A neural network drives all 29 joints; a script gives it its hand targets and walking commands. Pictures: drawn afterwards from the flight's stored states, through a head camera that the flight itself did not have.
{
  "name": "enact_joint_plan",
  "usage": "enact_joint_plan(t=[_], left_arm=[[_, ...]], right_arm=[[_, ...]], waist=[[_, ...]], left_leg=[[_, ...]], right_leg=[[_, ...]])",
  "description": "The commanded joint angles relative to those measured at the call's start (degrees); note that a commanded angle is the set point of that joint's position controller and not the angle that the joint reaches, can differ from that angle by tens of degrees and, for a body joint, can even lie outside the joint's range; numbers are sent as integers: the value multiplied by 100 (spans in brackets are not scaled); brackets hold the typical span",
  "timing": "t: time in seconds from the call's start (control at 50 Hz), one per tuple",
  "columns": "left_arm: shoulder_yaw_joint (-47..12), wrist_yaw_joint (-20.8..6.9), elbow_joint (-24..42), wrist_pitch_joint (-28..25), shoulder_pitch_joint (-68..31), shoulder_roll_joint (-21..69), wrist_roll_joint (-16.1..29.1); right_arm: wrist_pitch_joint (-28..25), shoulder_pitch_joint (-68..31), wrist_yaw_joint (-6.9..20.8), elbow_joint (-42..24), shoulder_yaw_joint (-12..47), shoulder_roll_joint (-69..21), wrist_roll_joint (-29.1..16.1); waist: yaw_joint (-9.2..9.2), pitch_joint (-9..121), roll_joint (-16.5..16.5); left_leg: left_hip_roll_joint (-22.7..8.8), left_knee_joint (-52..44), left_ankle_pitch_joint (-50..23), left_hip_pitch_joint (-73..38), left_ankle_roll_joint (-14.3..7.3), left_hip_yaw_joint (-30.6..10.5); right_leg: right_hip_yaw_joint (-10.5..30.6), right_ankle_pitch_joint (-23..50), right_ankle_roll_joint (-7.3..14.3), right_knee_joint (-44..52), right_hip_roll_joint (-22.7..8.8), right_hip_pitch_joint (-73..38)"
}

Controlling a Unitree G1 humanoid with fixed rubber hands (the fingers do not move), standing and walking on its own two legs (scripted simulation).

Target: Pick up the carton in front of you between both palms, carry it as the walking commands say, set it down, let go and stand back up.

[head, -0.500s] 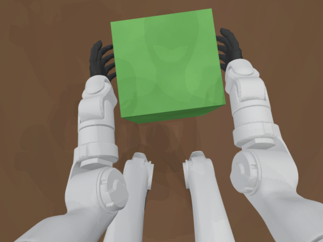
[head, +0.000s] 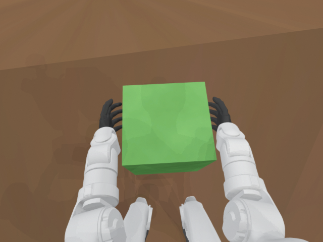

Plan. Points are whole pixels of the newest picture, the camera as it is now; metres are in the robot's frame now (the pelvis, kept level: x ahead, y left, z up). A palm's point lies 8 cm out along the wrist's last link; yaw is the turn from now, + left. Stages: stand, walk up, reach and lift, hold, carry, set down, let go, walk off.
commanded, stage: reach and lift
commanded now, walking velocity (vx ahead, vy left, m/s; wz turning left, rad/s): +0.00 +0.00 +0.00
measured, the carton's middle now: (165, 134) +0.40 +0.00 -0.11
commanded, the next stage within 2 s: hold in 1.54 s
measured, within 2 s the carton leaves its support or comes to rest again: neither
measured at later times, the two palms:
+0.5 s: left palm (82, 118) +0.35 +0.15 +0.12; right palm (244, 122) +0.34 -0.15 +0.11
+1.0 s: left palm (77, 117) +0.34 +0.15 +0.14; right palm (251, 120) +0.33 -0.15 +0.13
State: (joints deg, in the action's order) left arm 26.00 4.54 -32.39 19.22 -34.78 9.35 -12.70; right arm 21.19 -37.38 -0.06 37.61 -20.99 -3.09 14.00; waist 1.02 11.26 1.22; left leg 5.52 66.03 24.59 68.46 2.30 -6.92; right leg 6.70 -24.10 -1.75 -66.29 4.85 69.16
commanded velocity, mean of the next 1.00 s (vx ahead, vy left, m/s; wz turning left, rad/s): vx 0.00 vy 0.00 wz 0.00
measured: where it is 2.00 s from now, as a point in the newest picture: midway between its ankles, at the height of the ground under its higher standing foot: outside the picture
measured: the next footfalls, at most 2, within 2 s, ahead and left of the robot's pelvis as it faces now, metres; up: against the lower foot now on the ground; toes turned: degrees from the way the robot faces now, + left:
none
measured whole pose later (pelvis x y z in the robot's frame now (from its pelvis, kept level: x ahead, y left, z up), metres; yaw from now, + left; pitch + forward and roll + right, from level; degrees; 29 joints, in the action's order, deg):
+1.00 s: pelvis +0.03 +0.00 +0.11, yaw +0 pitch -4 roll +0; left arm 18.8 0.1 -23.1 34.5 -20.0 10.1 -18.1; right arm 36.6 -18.6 -0.1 22.5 -16.9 -9.6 17.8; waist 0.0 0.8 0.3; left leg 2.8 26.3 12.9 9.7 0.7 -8.2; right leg 7.6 -12.4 -0.7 -26.1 2.6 10.0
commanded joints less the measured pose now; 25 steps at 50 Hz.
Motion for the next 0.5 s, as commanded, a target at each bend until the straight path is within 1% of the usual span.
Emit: enact_joint_plan(t=[0.0, 0.14, 0.26, 0.4, 0.44, 0.48], left_arm=[[-3543, -1530, -620, 104, -2948, 6031, 784], [-3732, -1557, -461, 151, -2022, 5977, 715], [-3973, -1605, -201, 344, -1310, 5901, 738], [-4312, -1710, 243, 795, -609, 5951, 948], [-4386, -1746, 422, 977, -455, 5909, 1007], [-4337, -1777, 517, 1166, -345, 5802, 999]], right_arm=[[-232, -3106, 1350, -100, 3084, -6145, -938], [-184, -2232, 1339, -366, 3329, -6159, -945], [-2, -1541, 1330, -702, 3595, -6161, -1022], [460, -965, 1316, -1394, 3993, -6148, -1226], [650, -796, 1304, -1618, 4076, -6114, -1270], [849, -668, 1296, -1729, 4044, -6034, -1249]], waist=[[-65, 3589, -225], [-86, 2891, -184], [-82, 2303, -160], [-92, 1659, -118], [-99, 1358, -113], [-106, 935, -108]], left_leg=[[318, -1238, -1274, -2318, -73, 503], [202, -2141, -1856, -3472, -103, 306], [109, -2908, -2378, -4433, -111, 207], [29, -3717, -2734, -5472, -95, 154], [10, -3933, -2725, -5676, -95, 159], [-11, -4142, -2561, -5788, -109, 164]], right_leg=[[-451, 1395, 145, 1219, 320, -3011], [-316, 1914, 152, 2097, 224, -3928], [-228, 2440, 133, 2859, 147, -4833], [-187, 2757, 100, 3697, 81, -5818], [-188, 2729, 88, 3924, 65, -6040], [-196, 2550, 86, 4135, 44, -6156]])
